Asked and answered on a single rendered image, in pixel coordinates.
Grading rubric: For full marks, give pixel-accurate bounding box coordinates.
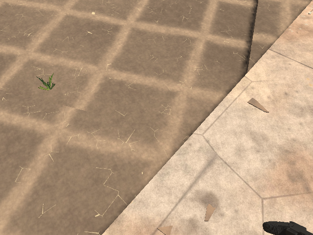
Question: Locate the robot right hand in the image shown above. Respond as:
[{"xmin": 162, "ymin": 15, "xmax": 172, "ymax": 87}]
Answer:
[{"xmin": 262, "ymin": 221, "xmax": 313, "ymax": 235}]

